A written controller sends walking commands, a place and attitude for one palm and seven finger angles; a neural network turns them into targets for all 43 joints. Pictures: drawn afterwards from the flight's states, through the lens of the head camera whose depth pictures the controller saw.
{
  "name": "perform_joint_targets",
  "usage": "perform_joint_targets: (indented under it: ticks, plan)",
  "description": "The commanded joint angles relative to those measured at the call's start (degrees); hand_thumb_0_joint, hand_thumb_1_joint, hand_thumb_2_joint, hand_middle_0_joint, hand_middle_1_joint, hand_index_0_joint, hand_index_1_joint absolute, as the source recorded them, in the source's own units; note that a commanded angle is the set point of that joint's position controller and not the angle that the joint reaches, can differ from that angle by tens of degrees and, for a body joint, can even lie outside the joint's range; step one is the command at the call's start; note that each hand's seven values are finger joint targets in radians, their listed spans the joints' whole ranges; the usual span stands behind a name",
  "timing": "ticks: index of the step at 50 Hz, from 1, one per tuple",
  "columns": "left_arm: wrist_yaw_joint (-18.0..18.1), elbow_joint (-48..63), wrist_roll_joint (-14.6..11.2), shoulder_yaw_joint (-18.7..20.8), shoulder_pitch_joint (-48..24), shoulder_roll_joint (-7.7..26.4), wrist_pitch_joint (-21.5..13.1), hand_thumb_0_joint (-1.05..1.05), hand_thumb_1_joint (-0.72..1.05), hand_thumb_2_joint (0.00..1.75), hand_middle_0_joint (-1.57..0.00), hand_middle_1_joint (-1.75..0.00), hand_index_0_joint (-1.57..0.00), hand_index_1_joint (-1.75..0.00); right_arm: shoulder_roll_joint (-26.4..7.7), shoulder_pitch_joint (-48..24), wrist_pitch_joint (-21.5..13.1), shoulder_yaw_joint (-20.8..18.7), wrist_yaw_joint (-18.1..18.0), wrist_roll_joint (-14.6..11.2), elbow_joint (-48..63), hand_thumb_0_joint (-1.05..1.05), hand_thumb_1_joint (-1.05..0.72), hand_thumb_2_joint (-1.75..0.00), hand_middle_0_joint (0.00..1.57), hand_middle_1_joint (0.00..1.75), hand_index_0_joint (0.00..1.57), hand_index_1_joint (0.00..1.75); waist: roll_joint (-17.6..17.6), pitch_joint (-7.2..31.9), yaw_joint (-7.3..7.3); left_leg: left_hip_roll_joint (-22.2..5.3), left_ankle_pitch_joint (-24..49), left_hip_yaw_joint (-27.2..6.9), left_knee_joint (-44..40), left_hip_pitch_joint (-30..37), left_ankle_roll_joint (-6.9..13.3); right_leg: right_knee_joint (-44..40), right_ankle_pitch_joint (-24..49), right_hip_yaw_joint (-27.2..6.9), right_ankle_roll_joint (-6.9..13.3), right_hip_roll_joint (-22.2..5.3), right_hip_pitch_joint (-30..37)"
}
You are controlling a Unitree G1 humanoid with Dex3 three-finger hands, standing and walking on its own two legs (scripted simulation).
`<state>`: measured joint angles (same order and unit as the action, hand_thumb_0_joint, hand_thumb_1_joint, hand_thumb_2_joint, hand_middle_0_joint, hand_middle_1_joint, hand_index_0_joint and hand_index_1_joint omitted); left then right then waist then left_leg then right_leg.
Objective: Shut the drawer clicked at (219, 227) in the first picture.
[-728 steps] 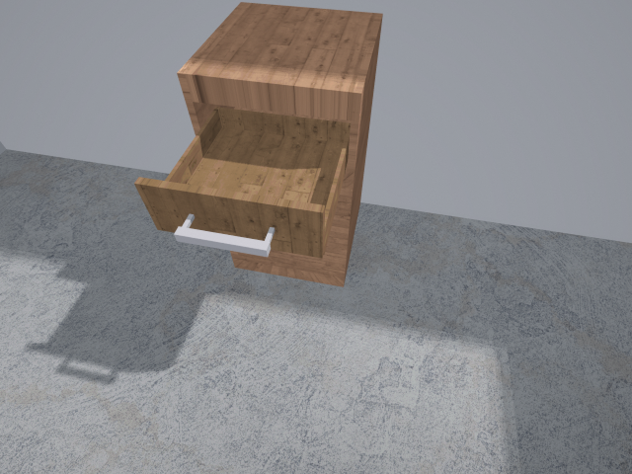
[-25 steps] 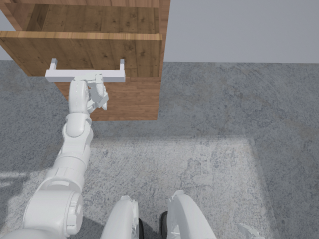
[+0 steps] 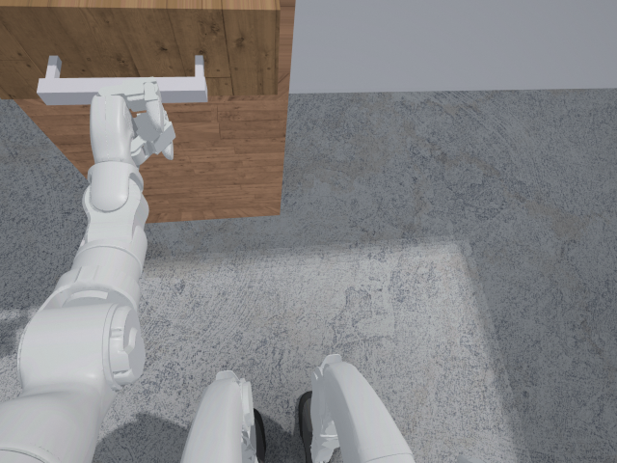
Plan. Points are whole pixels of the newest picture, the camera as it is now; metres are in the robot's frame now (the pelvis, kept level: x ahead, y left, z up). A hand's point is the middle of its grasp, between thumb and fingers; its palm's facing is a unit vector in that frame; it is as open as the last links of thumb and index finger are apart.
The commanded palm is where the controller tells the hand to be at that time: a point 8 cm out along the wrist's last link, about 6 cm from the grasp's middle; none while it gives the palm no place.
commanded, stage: push the drawer shut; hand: left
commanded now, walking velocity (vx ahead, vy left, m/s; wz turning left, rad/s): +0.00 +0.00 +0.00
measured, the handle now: (128, 77) +0.60 +0.17 +0.03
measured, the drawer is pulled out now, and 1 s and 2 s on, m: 0.05 0.00 0.00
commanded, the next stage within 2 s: pull the fist back off the drawer in 0.96 s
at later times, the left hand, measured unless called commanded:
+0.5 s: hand (167, 95) +0.58 +0.13 +0.03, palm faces +0.01 -1.00 -0.04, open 3.1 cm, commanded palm +0.57 +0.16 +0.03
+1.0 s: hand (153, 89) +0.58 +0.14 +0.03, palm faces +0.02 -1.00 -0.05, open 3.2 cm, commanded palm +0.62 +0.13 +0.03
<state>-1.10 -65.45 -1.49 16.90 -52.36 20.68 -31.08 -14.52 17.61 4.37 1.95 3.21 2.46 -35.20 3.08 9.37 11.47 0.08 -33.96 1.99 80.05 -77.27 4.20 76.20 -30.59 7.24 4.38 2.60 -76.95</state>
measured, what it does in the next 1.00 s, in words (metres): stands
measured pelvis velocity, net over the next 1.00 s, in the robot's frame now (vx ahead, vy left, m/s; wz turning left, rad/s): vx -0.03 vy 0.01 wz -0.03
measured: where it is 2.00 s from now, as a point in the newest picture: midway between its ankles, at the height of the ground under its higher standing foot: (285, 462)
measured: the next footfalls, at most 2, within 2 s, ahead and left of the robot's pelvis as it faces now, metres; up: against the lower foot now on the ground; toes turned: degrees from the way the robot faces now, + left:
none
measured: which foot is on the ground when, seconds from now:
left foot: down 0.00-1.00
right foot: down 0.00-1.00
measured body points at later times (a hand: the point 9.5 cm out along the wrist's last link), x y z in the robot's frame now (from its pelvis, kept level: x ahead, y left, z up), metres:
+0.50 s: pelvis +0.00 +0.01 -0.01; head +0.20 +0.03 +0.39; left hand +0.57 +0.18 +0.03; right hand -0.03 -0.25 -0.12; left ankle +0.02 +0.08 -0.59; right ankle +0.04 -0.08 -0.59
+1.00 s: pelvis -0.03 +0.01 -0.03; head +0.18 +0.07 +0.36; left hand +0.58 +0.20 +0.03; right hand -0.08 -0.24 -0.11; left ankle +0.02 +0.08 -0.59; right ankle +0.04 -0.08 -0.59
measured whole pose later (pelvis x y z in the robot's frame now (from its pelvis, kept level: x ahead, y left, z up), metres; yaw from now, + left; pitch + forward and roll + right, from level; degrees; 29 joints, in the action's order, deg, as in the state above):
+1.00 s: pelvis -0.03 +0.01 -0.03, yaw -2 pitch +35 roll -9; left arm 0.1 -78.8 5.6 16.5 -75.4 35.7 -23.3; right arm -14.5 22.2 0.7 6.3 3.1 4.3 -36.8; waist 3.0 7.9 19.9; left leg -0.3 -31.8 -1.6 86.5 -90.3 5.0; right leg 78.6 -27.3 11.4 3.9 2.5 -87.0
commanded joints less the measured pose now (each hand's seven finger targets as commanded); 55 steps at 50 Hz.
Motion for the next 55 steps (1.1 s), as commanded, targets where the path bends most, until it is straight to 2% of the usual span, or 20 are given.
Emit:
perform_joint_targets:
  ticks: [1, 7, 9, 12, 15, 16, 17, 21, 23, 26, 27, 32, 33, 35, 38, 39, 43, 47, 52, 55]
  plan:
    - [0.3, 10.4, -0.5, 2.0, -27.3, 11.7, -3.0, 0.00, 0.90, 0.90, -1.40, -1.60, -1.40, -1.60, -10.2, 10.9, 0.0, -3.0, -0.3, 0.4, 2.6, 0.00, -0.90, -0.90, 0.20, 0.30, 0.20, 0.30, 3.9, 32.1, 2.66, -0.6, 21.6, -6.9, -7.0, 18.3, -1.4, -9.3, 17.7, -8.4, -3.1, -0.1, 19.8]
    - [0.6, 10.2, 0.7, 1.9, -32.8, 12.9, -3.2, 0.00, 0.90, 0.90, -1.40, -1.60, -1.40, -1.60, -10.5, 12.4, 0.2, -2.9, -0.1, 0.8, 2.1, 0.00, -0.90, -0.90, 0.20, 0.30, 0.20, 0.30, 6.5, 33.3, 3.93, -1.2, 23.4, -8.5, -6.6, 21.4, -1.6, -8.1, 17.4, -7.3, -2.9, 0.1, 15.8]
    - [0.7, 8.9, 1.0, 3.0, -32.2, 14.4, -2.9, 0.00, 0.90, 0.90, -1.40, -1.60, -1.40, -1.60, -10.8, 12.8, 0.6, -2.9, 0.0, 0.9, 2.0, 0.00, -0.90, -0.90, 0.20, 0.30, 0.20, 0.30, 8.4, 33.7, 3.36, -1.2, 23.9, -8.5, -6.6, 22.1, -1.9, -8.1, 17.1, -7.1, -2.8, 0.1, 15.2]
    - [0.7, 8.8, 1.4, 1.8, -36.8, 14.0, -2.4, 0.00, 0.90, 0.90, -1.40, -1.60, -1.40, -1.60, -10.9, 13.5, 0.6, -2.7, 0.1, 1.1, 1.6, 0.00, -0.90, -0.90, 0.20, 0.30, 0.20, 0.30, 8.6, 33.0, 5.20, -1.5, 23.5, -9.3, -6.1, 22.5, -1.6, -8.0, 16.1, -6.8, -2.9, 0.2, 12.9]
    - [1.0, 7.4, 1.9, 3.3, -37.3, 16.5, -1.5, 0.00, 0.90, 0.90, -1.40, -1.60, -1.40, -1.60, -11.2, 14.1, 0.9, -2.4, 0.1, 1.2, 1.7, 0.00, -0.90, -0.90, 0.20, 0.30, 0.20, 0.30, 8.9, 33.5, 4.98, -1.5, 23.6, -9.2, -5.8, 21.1, -1.7, -7.9, 16.1, -6.7, -2.9, 0.4, 13.7]
    - [1.0, 6.7, 2.2, 3.2, -38.1, 16.6, -1.1, 0.00, 0.90, 0.90, -1.40, -1.60, -1.40, -1.60, -11.3, 14.4, 0.9, -2.4, 0.1, 1.3, 1.5, 0.00, -0.90, -0.90, 0.20, 0.30, 0.20, 0.30, 8.3, 33.6, 5.54, -1.6, 23.2, -9.4, -5.5, 20.8, -1.5, -7.9, 15.9, -6.8, -2.9, 0.4, 13.3]
    - [1.0, 6.8, 2.3, 2.4, -40.0, 16.2, -1.1, 0.00, 0.90, 0.90, -1.40, -1.60, -1.40, -1.60, -11.3, 14.7, 0.8, -2.3, 0.1, 1.4, 1.5, 0.00, -0.90, -0.90, 0.20, 0.30, 0.20, 0.30, 10.2, 33.1, 6.03, -1.7, 23.9, -9.9, -5.6, 21.9, -1.6, -7.6, 15.9, -6.5, -2.8, 0.4, 11.6]
    - [1.1, 5.1, 2.9, 3.6, -41.5, 18.4, 0.0, 0.00, 0.90, 0.90, -1.40, -1.60, -1.40, -1.60, -11.7, 15.6, 1.1, -2.0, 0.2, 1.6, 1.4, 0.00, -0.90, -0.90, 0.20, 0.30, 0.20, 0.30, 9.7, 33.3, 6.37, -1.7, 23.2, -10.1, -5.0, 20.5, -1.5, -7.5, 14.7, -6.3, -2.8, 0.6, 11.4]
    - [1.1, 5.7, 3.3, 3.8, -43.7, 19.3, 0.2, 0.00, 0.90, 0.90, -1.40, -1.60, -1.40, -1.60, -11.9, 16.2, 0.9, -1.9, 0.2, 1.8, 1.3, 0.00, -0.90, -0.90, 0.20, 0.30, 0.20, 0.30, 11.5, 35.0, 6.83, -2.0, 24.5, -10.9, -4.7, 22.2, -1.7, -6.8, 15.2, -5.9, -2.8, 0.6, 10.0]
    - [1.1, 4.6, 3.4, 5.8, -45.8, 22.5, 1.0, 0.00, 0.90, 0.90, -1.40, -1.60, -1.40, -1.60, -12.0, 17.0, 1.1, -1.6, 0.0, 1.6, 1.2, 0.00, -0.90, -0.90, 0.20, 0.30, 0.20, 0.30, 9.1, 33.8, 7.74, -1.8, 22.8, -10.0, -3.8, 18.4, -1.1, -7.5, 14.7, -6.6, -3.0, 0.8, 11.7]
    - [1.1, 4.9, 3.5, 4.8, -48.2, 22.0, 1.1, 0.00, 0.90, 0.90, -1.40, -1.60, -1.40, -1.60, -11.9, 17.2, 0.9, -1.5, -0.2, 1.7, 1.1, 0.00, -0.90, -0.90, 0.20, 0.30, 0.20, 0.30, 9.9, 33.5, 8.79, -2.0, 22.8, -10.4, -3.8, 18.5, -1.0, -7.4, 14.9, -6.5, -3.0, 0.8, 10.8]
    - [1.4, 6.3, 4.2, 3.6, -54.1, 22.7, 1.3, 0.00, 0.90, 0.90, -1.40, -1.60, -1.40, -1.60, -12.0, 17.6, -0.1, -1.2, -0.2, 1.8, 0.4, 0.00, -0.90, -0.90, 0.20, 0.30, 0.20, 0.30, 14.3, 33.9, 10.04, -2.2, 20.3, -11.5, -3.8, 20.1, -1.2, -7.2, 11.5, -6.1, -2.8, 0.9, 7.0]
    - [1.6, 5.4, 4.6, 4.5, -54.0, 24.3, 1.3, 0.00, 0.90, 0.90, -1.40, -1.60, -1.40, -1.60, -12.5, 17.9, -0.1, -1.1, -0.3, 1.9, 0.2, 0.00, -0.90, -0.90, 0.20, 0.30, 0.20, 0.30, 15.2, 33.7, 9.57, -2.3, 19.7, -12.3, -4.2, 20.9, -1.6, -7.0, 10.7, -5.6, -2.7, 0.9, 5.8]
    - [1.7, 6.1, 4.7, 1.7, -56.9, 21.9, 1.4, 0.00, 0.90, 0.90, -1.40, -1.60, -1.40, -1.60, -12.5, 17.6, -0.7, -1.1, -0.1, 2.0, -0.2, 0.00, -0.90, -0.90, 0.20, 0.30, 0.20, 0.30, 17.5, 33.4, 10.84, -2.5, 18.3, -13.4, -4.3, 22.8, -1.9, -6.8, 9.5, -5.3, -2.6, 0.8, 2.7]
    - [2.2, 6.8, 5.3, 2.4, -59.7, 24.1, 1.4, 0.00, 0.90, 0.90, -1.40, -1.60, -1.40, -1.60, -13.1, 18.2, -1.4, -0.9, -0.2, 2.2, -0.6, 0.00, -0.90, -0.90, 0.20, 0.30, 0.20, 0.30, 18.8, 34.2, 11.43, -2.8, 17.5, -14.7, -4.7, 24.5, -2.2, -6.4, 8.9, -4.9, -2.6, 0.9, 0.9]
    - [2.2, 6.0, 5.4, 0.2, -59.9, 21.5, 1.8, 0.00, 0.90, 0.90, -1.40, -1.60, -1.40, -1.60, -12.9, 18.1, -1.7, -1.0, -0.2, 2.1, -0.7, 0.00, -0.90, -0.90, 0.20, 0.30, 0.20, 0.30, 19.1, 33.8, 12.17, -2.8, 17.1, -14.9, -4.8, 24.8, -2.1, -6.5, 8.8, -4.8, -2.6, 0.8, -0.1]
    - [2.9, 3.6, 5.8, 0.2, -61.9, 22.4, 3.2, 0.00, 0.90, 0.90, -1.40, -1.60, -1.40, -1.60, -13.5, 18.3, -2.6, -0.4, -0.4, 2.1, -1.3, 0.00, -0.90, -0.90, 0.20, 0.30, 0.20, 0.30, 18.2, 30.7, 13.60, -3.0, 11.1, -15.8, -5.7, 22.2, -1.9, -6.7, 6.1, -4.6, -2.7, 0.8, -2.2]
    - [3.3, 4.8, 6.3, 0.2, -64.9, 24.1, 3.6, 0.00, 0.90, 0.90, -1.40, -1.60, -1.40, -1.60, -13.4, 18.5, -3.8, 0.0, -0.8, 2.1, -1.2, 0.00, -0.90, -0.90, 0.20, 0.30, 0.20, 0.30, 20.2, 32.2, 14.06, -2.8, 9.0, -15.7, -5.9, 21.6, -1.6, -6.6, 4.9, -5.0, -2.6, 0.9, -2.2]
    - [3.6, 3.1, 6.3, -1.5, -65.8, 22.7, 4.8, 0.00, 0.90, 0.90, -1.40, -1.60, -1.40, -1.60, -14.1, 18.2, -5.3, 0.4, -1.2, 2.0, -2.1, 0.00, -0.90, -0.90, 0.20, 0.30, 0.20, 0.30, 21.4, 28.2, 15.40, -3.8, 3.2, -18.0, -8.3, 23.0, -2.0, -6.8, 3.0, -4.3, -2.7, 0.6, -6.5]
    - [3.8, 4.1, 6.5, -1.8, -66.7, 22.5, 5.1, 0.00, 0.90, 0.90, -1.40, -1.60, -1.40, -1.60, -14.4, 18.6, -6.0, 0.3, -1.1, 2.2, -2.3, 0.00, -0.90, -0.90, 0.20, 0.30, 0.20, 0.30, 23.1, 30.6, 15.25, -3.9, 4.4, -19.1, -8.3, 25.5, -2.6, -6.3, 4.2, -4.0, -2.6, 0.4, -7.7]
